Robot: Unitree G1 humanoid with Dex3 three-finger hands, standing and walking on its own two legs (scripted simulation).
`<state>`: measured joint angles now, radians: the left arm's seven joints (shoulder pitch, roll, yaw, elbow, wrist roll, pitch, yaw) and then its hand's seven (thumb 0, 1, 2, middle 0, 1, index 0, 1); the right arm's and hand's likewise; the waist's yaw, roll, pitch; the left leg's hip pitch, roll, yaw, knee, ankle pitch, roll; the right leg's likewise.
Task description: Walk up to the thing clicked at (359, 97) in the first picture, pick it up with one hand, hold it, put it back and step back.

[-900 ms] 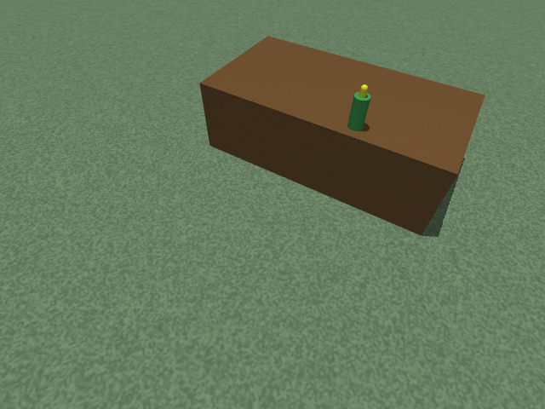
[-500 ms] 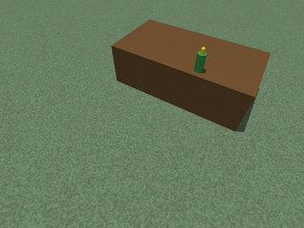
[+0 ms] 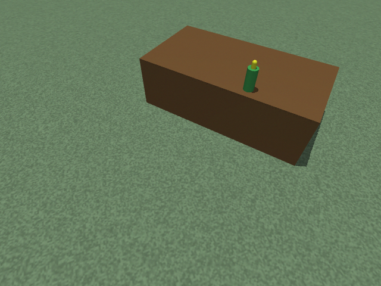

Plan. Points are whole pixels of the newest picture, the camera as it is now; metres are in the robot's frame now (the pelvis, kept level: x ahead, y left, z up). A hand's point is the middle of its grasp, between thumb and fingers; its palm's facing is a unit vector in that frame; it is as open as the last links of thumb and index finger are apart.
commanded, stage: stand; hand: left
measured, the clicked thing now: (251, 75) +1.24 -0.36 -0.30
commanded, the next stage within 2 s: walk up in 0.22 s
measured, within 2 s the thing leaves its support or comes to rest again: neither
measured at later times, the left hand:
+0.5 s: hand out of the picture +0.16 +0.23 -0.14, palm faces -0.20 -0.90 -0.39, open 7.4 cm
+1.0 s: hand (148, 200) +0.39 +0.13 -0.18, palm faces -0.41 -0.85 -0.34, open 7.4 cm
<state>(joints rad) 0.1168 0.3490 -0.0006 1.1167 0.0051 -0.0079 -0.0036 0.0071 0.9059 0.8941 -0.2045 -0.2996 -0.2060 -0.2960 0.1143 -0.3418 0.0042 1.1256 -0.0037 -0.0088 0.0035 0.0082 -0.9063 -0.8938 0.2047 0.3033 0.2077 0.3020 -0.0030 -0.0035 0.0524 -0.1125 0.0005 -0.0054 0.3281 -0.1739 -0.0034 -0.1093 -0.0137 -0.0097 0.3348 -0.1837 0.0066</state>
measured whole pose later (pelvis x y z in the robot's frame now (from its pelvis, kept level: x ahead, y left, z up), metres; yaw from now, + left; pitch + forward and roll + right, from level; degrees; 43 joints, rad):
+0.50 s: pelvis +0.05 -0.05 -0.02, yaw -11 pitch -3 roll +2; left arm 0.24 0.45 0.11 0.97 0.03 0.02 -0.13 0.01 0.91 0.89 -0.20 -0.30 -0.20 -0.30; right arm 0.22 -0.45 -0.10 0.95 -0.05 -0.05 0.03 0.01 -0.90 -0.89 0.21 0.30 0.21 0.30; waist 0.00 0.02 0.05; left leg -0.05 0.12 0.17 0.48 -0.37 -0.02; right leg -0.40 -0.12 -0.04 0.69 -0.32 -0.02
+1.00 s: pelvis +0.25 -0.10 -0.03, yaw -23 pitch -3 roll +0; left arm 0.34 0.42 0.05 0.88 0.01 -0.04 -0.04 0.01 0.90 0.89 -0.21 -0.30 -0.21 -0.30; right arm 0.27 -0.40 -0.08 0.84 -0.02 -0.09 0.06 0.01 -0.91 -0.89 0.21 0.30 0.21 0.30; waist -0.02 -0.05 0.07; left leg -0.38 0.07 0.11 0.68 -0.25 0.02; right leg -0.32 0.02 0.08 1.05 -0.46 -0.05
